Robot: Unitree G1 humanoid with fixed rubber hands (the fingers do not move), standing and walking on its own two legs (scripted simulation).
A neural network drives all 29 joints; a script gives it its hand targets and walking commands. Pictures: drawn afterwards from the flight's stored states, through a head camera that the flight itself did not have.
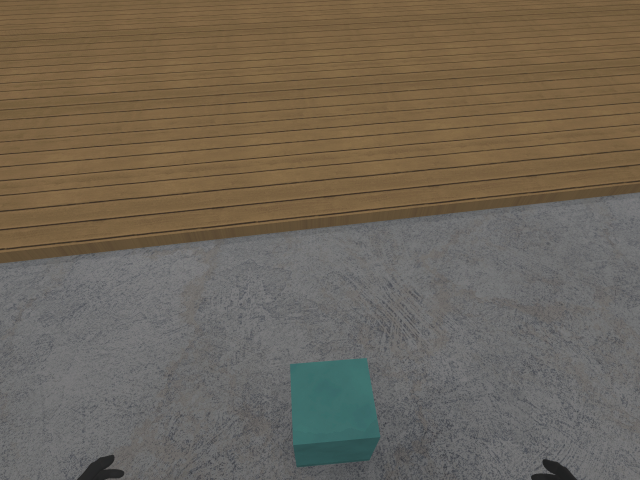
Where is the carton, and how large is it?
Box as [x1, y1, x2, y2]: [290, 358, 379, 466]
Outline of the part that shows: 366,358 290,364 293,447 297,466 369,459 379,438 379,431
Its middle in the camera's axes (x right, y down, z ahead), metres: +0.03 +0.48 +1.08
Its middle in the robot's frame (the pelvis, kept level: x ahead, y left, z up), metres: +0.39 -0.02 -0.66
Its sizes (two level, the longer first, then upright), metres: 0.210 0.200 0.250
